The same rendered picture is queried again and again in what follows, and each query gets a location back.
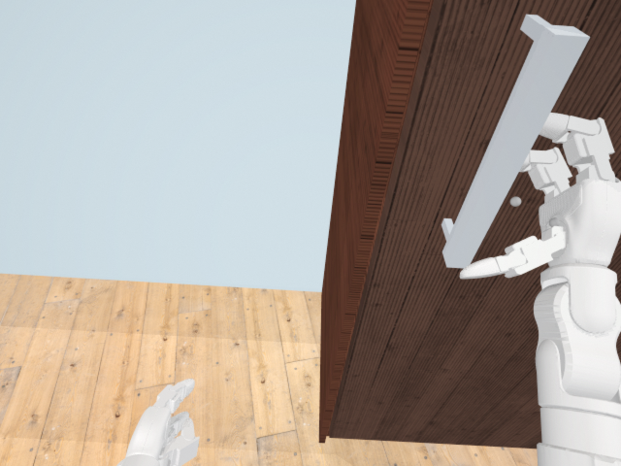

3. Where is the handle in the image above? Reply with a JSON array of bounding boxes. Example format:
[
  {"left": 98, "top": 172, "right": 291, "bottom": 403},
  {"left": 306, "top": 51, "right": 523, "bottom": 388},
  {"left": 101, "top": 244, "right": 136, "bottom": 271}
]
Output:
[{"left": 441, "top": 15, "right": 590, "bottom": 268}]

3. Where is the robot right hand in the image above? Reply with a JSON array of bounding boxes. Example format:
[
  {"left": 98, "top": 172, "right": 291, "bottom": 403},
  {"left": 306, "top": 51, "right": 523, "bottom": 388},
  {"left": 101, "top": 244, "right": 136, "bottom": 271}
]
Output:
[{"left": 460, "top": 113, "right": 621, "bottom": 279}]

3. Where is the right robot forearm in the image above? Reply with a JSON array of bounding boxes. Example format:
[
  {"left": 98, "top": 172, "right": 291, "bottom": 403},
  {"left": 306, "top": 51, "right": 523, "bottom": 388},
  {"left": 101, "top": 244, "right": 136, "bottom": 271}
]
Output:
[{"left": 534, "top": 263, "right": 621, "bottom": 466}]

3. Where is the wardrobe door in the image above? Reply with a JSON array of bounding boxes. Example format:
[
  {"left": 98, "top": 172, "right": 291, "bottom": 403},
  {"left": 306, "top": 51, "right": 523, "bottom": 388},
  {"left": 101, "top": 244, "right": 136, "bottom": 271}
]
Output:
[{"left": 329, "top": 0, "right": 621, "bottom": 449}]

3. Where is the robot left hand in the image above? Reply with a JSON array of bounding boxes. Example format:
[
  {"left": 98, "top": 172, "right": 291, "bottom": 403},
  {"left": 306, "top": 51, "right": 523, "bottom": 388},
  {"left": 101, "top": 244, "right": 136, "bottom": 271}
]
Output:
[{"left": 125, "top": 379, "right": 200, "bottom": 466}]

